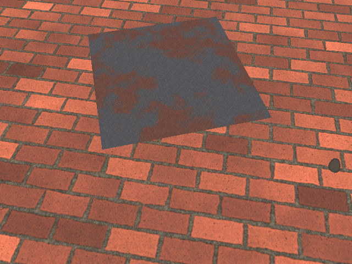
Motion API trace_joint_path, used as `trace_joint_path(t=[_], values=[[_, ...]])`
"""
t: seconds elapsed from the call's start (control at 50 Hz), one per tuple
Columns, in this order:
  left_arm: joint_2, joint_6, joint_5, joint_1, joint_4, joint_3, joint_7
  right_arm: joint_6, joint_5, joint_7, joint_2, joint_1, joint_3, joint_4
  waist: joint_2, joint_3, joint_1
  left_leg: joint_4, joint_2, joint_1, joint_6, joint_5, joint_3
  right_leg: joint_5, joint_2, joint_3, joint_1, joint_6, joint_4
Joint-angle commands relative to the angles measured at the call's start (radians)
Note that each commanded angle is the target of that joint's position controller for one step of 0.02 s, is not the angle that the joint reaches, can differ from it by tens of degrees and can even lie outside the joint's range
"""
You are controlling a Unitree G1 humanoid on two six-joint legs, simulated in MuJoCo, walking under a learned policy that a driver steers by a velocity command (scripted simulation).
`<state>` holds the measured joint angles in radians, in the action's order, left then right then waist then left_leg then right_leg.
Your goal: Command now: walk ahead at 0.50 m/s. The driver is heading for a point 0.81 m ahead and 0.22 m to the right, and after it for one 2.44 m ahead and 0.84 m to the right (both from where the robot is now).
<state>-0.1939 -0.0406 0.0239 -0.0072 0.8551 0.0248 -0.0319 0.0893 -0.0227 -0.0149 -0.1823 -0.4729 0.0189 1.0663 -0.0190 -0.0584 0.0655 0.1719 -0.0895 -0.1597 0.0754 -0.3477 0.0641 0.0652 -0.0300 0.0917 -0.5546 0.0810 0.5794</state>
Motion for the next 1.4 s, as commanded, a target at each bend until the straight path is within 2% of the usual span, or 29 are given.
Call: trace_joint_path(t=[0.02,0.04,0.06,0.08,0.1,0.12,0.14,0.18,0.28,0.46,0.52,0.56,0.58,0.6,0.62,0.64,0.66,0.72,0.82,0.94,1.02,1.08,1.12,1.14,1.16,1.18,1.22,1.28,1.4], values=[[-0.119,-0.025,-0.001,0.16,-0.001,0.038,0.021,0.002,-0.008,-0.01,-0.17,-0.003,0.032,-0.02,0.096,0.062,-0.13,0.291,0.291,0.014,0.079,1.111,-0.063,0.101,0.081,0.027,0.214,0.061,-0.056],[-0.147,-0.035,0.011,0.336,0.055,0.053,0.031,-0.001,-0.001,-0.008,-0.17,0.015,0.031,-0.026,0.075,0.152,-0.206,0.5,0.258,0.119,0.062,1.008,-0.036,0.055,0.058,-0.001,0.449,0.093,-0.111],[-0.239,-0.039,0.038,0.497,0.084,0.079,0.045,0.002,0.022,0.001,-0.119,-0.005,0.016,-0.062,-0.037,0.284,-0.237,0.825,0.186,0.383,0.036,0.637,0.007,0.169,-0.181,-0.287,0.742,0.163,-0.121],[-0.287,-0.031,0.034,0.495,0.086,0.09,0.035,0.0,0.039,0.011,-0.06,-0.11,0.014,-0.058,-0.201,0.369,-0.171,1.146,-0.009,0.691,0.01,-0.193,-0.023,0.162,-0.411,-0.763,0.907,0.296,-0.244],[-0.237,-0.024,-0.006,0.399,0.078,0.082,0.027,-0.005,0.015,0.006,-0.146,-0.011,0.038,-0.066,-0.046,0.261,-0.152,1.191,0.054,0.772,0.03,-0.12,-0.143,0.24,-0.348,-0.722,0.801,0.26,-0.291],[-0.177,-0.026,-0.015,0.3,0.063,0.066,0.025,0.001,0.012,0.01,-0.14,0.066,0.039,-0.095,-0.023,0.12,-0.117,1.146,0.1,0.79,0.032,-0.021,-0.133,0.217,-0.319,-0.56,0.643,0.225,-0.326],[-0.125,-0.034,-0.01,0.256,0.061,0.052,0.022,0.003,0.01,0.013,-0.122,0.101,0.037,-0.1,0.011,0.059,-0.092,1.09,0.133,0.757,0.031,0.034,-0.125,0.134,-0.272,-0.462,0.534,0.193,-0.364],[-0.072,-0.047,-0.011,0.258,0.09,0.034,0.028,-0.021,-0.014,0.023,-0.087,0.079,0.034,-0.093,-0.017,0.03,-0.04,1.008,0.166,0.666,0.008,0.069,-0.116,0.014,-0.201,-0.324,0.409,0.143,-0.401],[-0.122,-0.07,-0.015,0.368,0.142,0.04,0.03,-0.053,-0.019,0.042,-0.076,0.212,0.033,-0.142,-0.024,-0.012,-0.039,0.866,0.199,0.759,-0.042,0.177,-0.062,-0.093,-0.162,-0.212,0.396,0.142,-0.463],[-0.125,-0.058,-0.008,0.524,0.188,0.03,0.04,-0.042,-0.001,0.041,-0.078,0.528,0.017,-0.254,-0.043,-0.044,-0.13,0.462,0.153,0.787,-0.055,0.335,-0.002,-0.296,-0.154,-0.184,0.576,0.124,-0.409],[-0.152,-0.05,0.001,0.5,0.184,0.038,0.05,-0.025,0.002,0.037,-0.104,0.522,0.023,-0.273,-0.051,-0.035,-0.103,0.395,0.131,0.73,-0.032,0.244,-0.019,-0.407,-0.183,-0.22,0.636,0.119,-0.33],[-0.17,-0.048,0.0,0.454,0.174,0.044,0.048,-0.009,0.002,0.025,-0.136,0.358,0.04,-0.23,-0.05,0.04,-0.026,0.318,0.081,0.494,-0.004,0.19,-0.004,-0.573,-0.155,-0.208,0.602,0.088,-0.159],[-0.159,-0.049,-0.008,0.438,0.166,0.042,0.044,0.005,-0.011,0.013,-0.171,0.191,0.056,-0.18,-0.008,0.137,0.044,0.271,0.106,0.257,0.023,0.234,-0.025,-0.504,-0.103,-0.17,0.508,0.068,0.036],[-0.112,-0.052,-0.019,0.441,0.125,0.03,0.04,0.013,-0.038,-0.002,-0.262,0.018,0.079,-0.165,0.1,0.289,0.091,0.26,0.354,-0.001,0.067,0.131,-0.278,-0.159,-0.031,-0.125,0.317,0.049,0.332],[-0.019,-0.044,-0.056,0.566,0.11,0.019,0.043,0.0,-0.039,0.004,-0.337,0.031,0.097,-0.173,0.322,0.39,0.02,0.134,0.58,-0.187,0.179,0.075,-0.694,0.485,0.121,-0.075,-0.001,0.019,0.618],[-0.13,-0.028,-0.025,0.5,0.125,0.045,0.049,-0.015,-0.016,0.008,-0.241,0.121,0.08,-0.195,0.133,0.284,0.001,0.1,0.523,-0.066,0.153,-0.033,-0.665,0.422,0.043,-0.152,-0.064,0.033,0.691],[-0.128,-0.027,-0.02,0.427,0.111,0.053,0.04,-0.012,-0.008,0.009,-0.165,0.21,0.059,-0.208,0.072,0.143,-0.024,0.077,0.478,0.082,0.121,-0.015,-0.495,0.321,0.005,-0.157,-0.069,0.032,0.668],[-0.075,0.001,0.003,0.395,0.099,0.053,0.017,0.006,-0.002,0.002,-0.096,0.238,0.04,-0.186,0.106,0.04,-0.079,0.01,0.371,0.284,0.054,0.198,-0.212,0.222,-0.055,-0.14,0.007,0.007,0.592],[-0.053,0.036,0.008,0.273,0.039,0.051,-0.008,0.036,0.009,0.001,-0.114,0.15,0.046,-0.15,0.096,0.013,-0.089,-0.027,0.358,0.278,0.057,0.37,-0.042,0.09,-0.076,-0.109,-0.101,-0.018,0.547],[-0.044,0.031,0.008,0.046,-0.054,0.028,-0.031,0.034,0.004,-0.004,-0.134,0.089,0.048,-0.129,0.09,-0.038,-0.051,-0.033,0.335,0.24,0.05,0.485,0.11,-0.074,-0.056,-0.023,-0.086,-0.02,0.207],[-0.062,0.029,0.015,-0.03,-0.097,0.027,-0.037,0.015,0.001,-0.014,-0.162,0.028,0.056,-0.106,0.09,-0.047,-0.033,0.027,0.372,0.106,0.045,0.639,0.165,0.009,-0.026,0.036,-0.057,0.028,0.087],[-0.091,0.03,0.019,0.053,-0.085,0.041,-0.026,-0.008,-0.001,-0.021,-0.203,0.033,0.067,-0.104,0.124,0.017,-0.079,0.238,0.379,0.039,0.033,1.05,0.211,0.165,0.066,0.087,0.084,0.086,0.052],[-0.134,0.015,0.023,0.284,-0.018,0.07,-0.01,-0.029,0.002,-0.015,-0.225,0.048,0.072,-0.118,0.093,0.148,-0.176,0.605,0.367,0.123,0.012,0.994,0.23,0.171,0.13,0.071,0.37,0.14,-0.058],[-0.225,0.009,0.034,0.417,0.013,0.101,0.006,-0.03,0.002,-0.011,-0.195,0.051,0.065,-0.15,-0.007,0.247,-0.227,0.908,0.336,0.347,-0.022,0.631,0.228,0.28,-0.033,-0.167,0.615,0.195,-0.11],[-0.329,0.021,0.013,0.359,-0.018,0.124,0.013,-0.018,0.014,0.01,-0.112,0.063,0.055,-0.236,-0.245,0.3,-0.148,1.279,0.091,0.803,-0.091,-0.194,0.139,0.289,-0.298,-0.747,0.866,0.344,-0.245],[-0.32,0.036,-0.002,0.388,-0.024,0.12,0.02,-0.004,0.005,0.016,-0.188,0.191,0.065,-0.268,-0.054,0.272,-0.193,1.303,0.113,0.917,-0.084,-0.139,-0.061,0.194,-0.307,-0.768,0.836,0.34,-0.318],[-0.219,0.026,-0.012,0.298,-0.011,0.095,0.031,0.016,0.019,0.016,-0.158,0.202,0.054,-0.265,0.052,0.074,-0.107,1.139,0.201,0.879,-0.072,0.016,-0.081,-0.041,-0.243,-0.519,0.593,0.269,-0.328],[-0.17,-0.006,-0.025,0.243,-0.023,0.074,0.036,-0.034,-0.027,0.019,-0.146,0.16,0.054,-0.256,0.04,0.07,-0.035,1.001,0.224,0.73,-0.102,0.03,-0.091,-0.221,-0.131,-0.375,0.44,0.222,-0.346],[-0.187,-0.03,-0.025,0.382,0.012,0.069,0.028,-0.065,-0.022,0.034,-0.132,0.329,0.045,-0.316,-0.009,0.022,-0.086,0.756,0.22,0.833,-0.124,0.233,-0.05,-0.271,-0.085,-0.314,0.457,0.16,-0.4]])
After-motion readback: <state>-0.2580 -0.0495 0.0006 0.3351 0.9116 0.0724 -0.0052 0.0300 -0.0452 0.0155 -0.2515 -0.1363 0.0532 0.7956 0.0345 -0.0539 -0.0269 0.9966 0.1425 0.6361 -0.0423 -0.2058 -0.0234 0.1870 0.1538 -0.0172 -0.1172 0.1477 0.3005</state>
